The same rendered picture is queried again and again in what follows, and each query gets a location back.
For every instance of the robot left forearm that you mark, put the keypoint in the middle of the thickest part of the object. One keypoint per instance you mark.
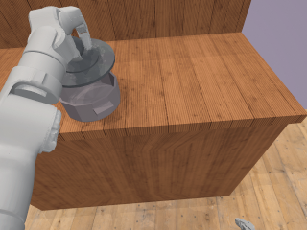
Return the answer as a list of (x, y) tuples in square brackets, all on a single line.
[(40, 71)]

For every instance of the right robot hand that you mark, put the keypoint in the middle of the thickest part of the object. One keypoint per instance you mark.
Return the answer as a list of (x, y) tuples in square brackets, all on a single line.
[(244, 225)]

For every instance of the knob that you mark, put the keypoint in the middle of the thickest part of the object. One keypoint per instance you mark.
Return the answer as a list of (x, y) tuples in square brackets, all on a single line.
[(79, 45)]

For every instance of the robot left upper arm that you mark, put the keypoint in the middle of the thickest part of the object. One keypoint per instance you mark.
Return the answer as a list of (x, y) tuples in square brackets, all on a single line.
[(27, 128)]

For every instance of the left robot hand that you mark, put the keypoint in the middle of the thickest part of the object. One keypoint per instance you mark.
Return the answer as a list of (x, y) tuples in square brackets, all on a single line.
[(80, 25)]

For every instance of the pot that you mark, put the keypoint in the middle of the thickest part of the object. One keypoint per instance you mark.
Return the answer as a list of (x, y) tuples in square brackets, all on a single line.
[(92, 102)]

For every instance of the table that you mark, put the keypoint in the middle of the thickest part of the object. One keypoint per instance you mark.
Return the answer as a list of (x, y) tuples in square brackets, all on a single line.
[(198, 105)]

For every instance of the lid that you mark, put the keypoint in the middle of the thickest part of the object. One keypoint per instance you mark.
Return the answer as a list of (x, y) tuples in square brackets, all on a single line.
[(95, 64)]

